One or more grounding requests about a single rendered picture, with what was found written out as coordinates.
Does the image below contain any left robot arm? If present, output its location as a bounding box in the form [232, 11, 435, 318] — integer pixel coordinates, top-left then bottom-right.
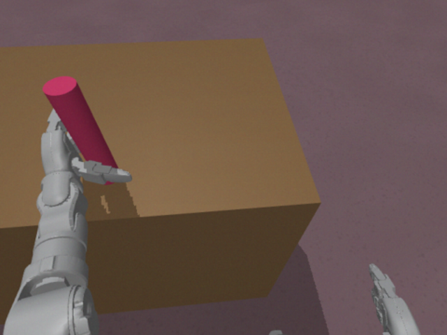
[3, 171, 99, 335]

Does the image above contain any right robot hand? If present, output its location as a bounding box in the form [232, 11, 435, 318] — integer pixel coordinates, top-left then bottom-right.
[369, 264, 421, 335]

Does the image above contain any can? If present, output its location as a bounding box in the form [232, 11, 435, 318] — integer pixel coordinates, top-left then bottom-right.
[43, 76, 118, 185]

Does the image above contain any left robot hand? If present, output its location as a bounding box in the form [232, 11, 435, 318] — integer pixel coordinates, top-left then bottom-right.
[41, 108, 132, 185]

